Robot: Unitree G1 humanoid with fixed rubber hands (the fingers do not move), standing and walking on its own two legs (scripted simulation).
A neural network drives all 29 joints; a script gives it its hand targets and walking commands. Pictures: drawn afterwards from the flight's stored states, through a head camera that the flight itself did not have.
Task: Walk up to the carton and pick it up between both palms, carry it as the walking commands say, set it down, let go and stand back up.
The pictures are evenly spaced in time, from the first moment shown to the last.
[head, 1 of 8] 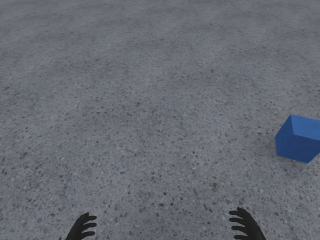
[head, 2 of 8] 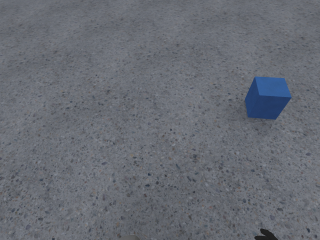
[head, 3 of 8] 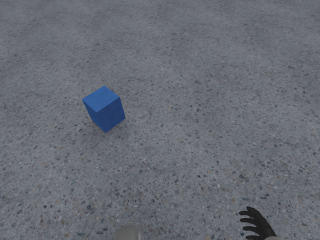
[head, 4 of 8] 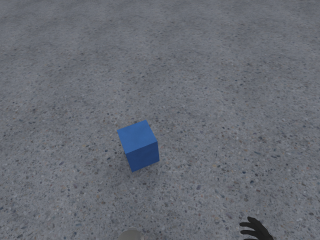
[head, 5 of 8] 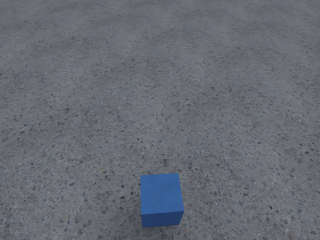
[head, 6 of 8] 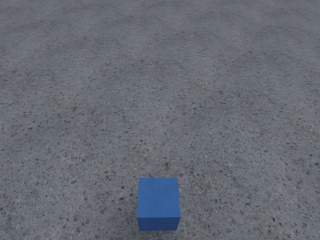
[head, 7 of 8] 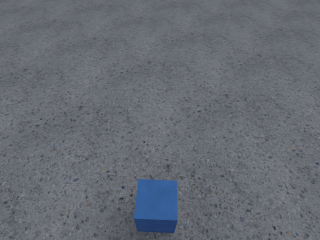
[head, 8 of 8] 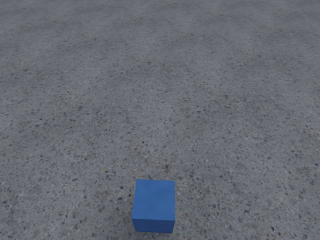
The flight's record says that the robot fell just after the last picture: no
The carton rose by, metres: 0.00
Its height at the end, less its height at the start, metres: +0.00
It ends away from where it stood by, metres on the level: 0.00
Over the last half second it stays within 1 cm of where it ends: yes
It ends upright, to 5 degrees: yes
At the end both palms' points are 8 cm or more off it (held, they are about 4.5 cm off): yes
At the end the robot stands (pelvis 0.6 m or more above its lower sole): yes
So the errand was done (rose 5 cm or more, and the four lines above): no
